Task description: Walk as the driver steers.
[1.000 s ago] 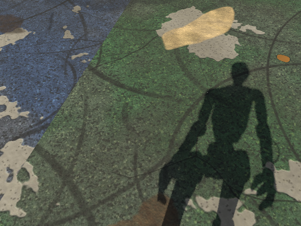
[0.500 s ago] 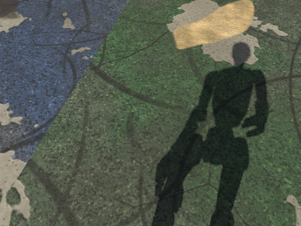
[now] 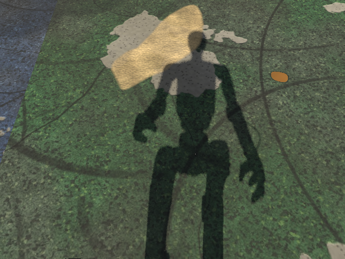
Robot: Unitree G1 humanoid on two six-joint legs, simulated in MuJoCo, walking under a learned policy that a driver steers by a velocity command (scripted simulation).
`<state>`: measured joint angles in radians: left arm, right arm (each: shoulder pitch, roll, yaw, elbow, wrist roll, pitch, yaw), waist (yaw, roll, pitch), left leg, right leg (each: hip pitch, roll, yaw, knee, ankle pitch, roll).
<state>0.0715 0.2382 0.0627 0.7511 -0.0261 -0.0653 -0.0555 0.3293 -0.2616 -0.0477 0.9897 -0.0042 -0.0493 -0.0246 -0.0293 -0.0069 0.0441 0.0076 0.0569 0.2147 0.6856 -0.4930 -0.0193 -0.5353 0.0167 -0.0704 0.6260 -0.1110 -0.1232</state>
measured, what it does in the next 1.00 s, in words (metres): walks ahead, turning right: left foot, then right foot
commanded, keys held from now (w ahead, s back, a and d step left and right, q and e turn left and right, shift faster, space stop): w+e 0.32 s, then w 0.60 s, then w+q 0.08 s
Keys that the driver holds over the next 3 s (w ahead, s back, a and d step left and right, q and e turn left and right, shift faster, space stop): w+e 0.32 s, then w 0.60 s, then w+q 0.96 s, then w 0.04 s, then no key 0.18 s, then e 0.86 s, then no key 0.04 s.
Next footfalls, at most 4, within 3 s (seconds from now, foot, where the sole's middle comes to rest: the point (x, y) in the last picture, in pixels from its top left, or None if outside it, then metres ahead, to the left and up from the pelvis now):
0.46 left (157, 253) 0.47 0.09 -0.75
0.98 right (236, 201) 0.66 -0.23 -0.75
1.52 left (182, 138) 0.98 -0.03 -0.75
1.98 right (210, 89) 1.29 -0.19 -0.75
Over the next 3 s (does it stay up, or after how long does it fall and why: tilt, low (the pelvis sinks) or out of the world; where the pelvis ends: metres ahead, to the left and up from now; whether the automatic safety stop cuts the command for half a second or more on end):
stays up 1.21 -0.15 0.03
